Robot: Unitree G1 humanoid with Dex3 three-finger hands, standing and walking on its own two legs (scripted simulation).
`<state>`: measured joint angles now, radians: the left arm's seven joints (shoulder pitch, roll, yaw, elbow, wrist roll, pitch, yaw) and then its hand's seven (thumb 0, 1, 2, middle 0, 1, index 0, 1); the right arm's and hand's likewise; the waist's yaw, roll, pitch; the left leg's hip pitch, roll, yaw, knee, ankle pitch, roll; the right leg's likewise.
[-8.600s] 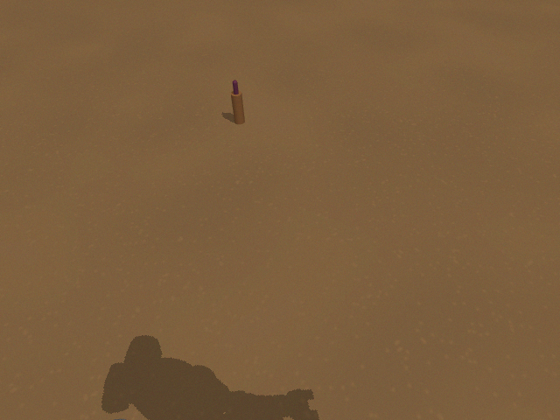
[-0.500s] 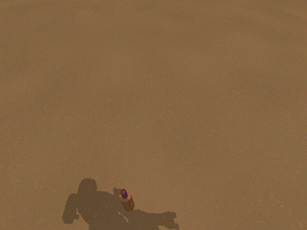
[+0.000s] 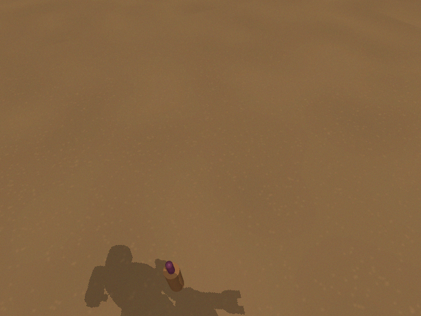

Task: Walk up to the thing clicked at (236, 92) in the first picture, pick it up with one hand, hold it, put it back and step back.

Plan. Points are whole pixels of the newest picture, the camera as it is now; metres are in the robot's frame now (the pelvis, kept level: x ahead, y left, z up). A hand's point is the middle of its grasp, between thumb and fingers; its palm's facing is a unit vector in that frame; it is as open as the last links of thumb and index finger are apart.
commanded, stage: go down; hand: left
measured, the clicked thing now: (173, 274) +0.37 +0.20 -0.64
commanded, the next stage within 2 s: none
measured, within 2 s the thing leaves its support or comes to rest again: neither
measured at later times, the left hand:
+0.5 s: hand out of the picture +0.15 +0.27 -0.17, palm faces +0.04 -0.94 -0.34, open 15.8 cm
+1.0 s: hand out of the picture +0.13 +0.28 -0.19, palm faces +0.07 -0.94 -0.33, open 17.0 cm
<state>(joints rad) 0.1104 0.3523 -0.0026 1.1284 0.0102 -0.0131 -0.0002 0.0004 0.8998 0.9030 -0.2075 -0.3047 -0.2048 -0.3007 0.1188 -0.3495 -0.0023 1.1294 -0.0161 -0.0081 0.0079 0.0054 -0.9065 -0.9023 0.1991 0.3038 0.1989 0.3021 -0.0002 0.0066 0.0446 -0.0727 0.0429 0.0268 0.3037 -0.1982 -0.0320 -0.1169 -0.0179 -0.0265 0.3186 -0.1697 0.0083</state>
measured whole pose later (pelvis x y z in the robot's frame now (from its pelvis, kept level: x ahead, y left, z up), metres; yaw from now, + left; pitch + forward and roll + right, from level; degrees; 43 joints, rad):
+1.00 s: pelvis -0.01 +0.02 -0.08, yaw +1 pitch +15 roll -3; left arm 0.34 0.33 0.18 0.27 0.02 0.36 -0.04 -0.01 -0.46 0.11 -0.08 -0.07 -0.06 -0.09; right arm 0.24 -0.22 0.00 0.54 0.01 -0.16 -0.09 0.01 -0.79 -0.87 0.20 0.30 0.20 0.30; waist -0.04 0.02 -0.14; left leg -0.81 0.04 -0.04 1.09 -0.55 -0.01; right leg -0.80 -0.04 -0.06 1.02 -0.48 0.03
